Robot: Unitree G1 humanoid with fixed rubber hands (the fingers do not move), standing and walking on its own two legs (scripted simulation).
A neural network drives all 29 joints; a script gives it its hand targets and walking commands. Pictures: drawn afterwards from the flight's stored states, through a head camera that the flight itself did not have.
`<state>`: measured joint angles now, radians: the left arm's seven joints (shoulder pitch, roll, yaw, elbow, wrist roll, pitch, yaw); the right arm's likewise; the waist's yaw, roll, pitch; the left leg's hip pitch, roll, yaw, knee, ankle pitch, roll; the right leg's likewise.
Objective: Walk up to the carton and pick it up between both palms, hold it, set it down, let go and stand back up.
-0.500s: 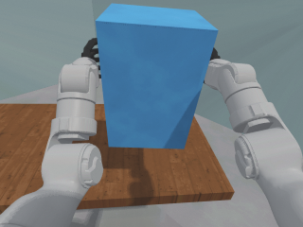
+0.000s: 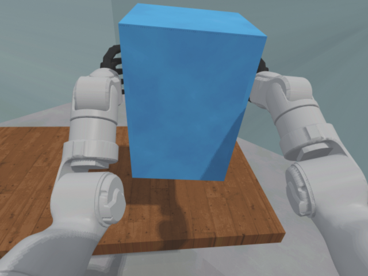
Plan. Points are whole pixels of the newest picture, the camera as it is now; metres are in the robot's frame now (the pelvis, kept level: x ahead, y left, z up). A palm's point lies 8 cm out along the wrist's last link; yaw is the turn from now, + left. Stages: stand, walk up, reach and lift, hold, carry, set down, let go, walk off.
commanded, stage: hold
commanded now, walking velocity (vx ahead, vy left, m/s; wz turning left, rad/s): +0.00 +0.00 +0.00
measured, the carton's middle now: (183, 97) +0.38 +0.01 +0.29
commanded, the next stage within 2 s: none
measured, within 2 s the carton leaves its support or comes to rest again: neither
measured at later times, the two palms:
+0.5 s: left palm (110, 83) +0.37 +0.16 +0.32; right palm (257, 87) +0.37 -0.13 +0.32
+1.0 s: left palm (109, 81) +0.37 +0.16 +0.33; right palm (257, 85) +0.37 -0.13 +0.33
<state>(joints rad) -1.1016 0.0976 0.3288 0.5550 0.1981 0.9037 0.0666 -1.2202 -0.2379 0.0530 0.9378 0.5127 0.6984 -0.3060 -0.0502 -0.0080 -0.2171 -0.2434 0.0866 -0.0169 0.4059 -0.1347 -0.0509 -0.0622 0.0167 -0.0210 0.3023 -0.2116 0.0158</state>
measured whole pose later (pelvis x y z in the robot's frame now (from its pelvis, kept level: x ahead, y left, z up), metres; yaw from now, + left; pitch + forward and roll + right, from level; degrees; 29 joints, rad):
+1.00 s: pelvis +0.00 +0.00 +0.00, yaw +0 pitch -2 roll -2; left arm -1.08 0.09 0.34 0.53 0.20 0.91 0.06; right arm -1.21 -0.23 0.07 0.93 0.52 0.71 -0.31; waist -0.05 -0.01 -0.22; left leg -0.23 0.09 -0.01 0.40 -0.13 -0.05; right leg -0.05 0.02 -0.02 0.30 -0.21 0.02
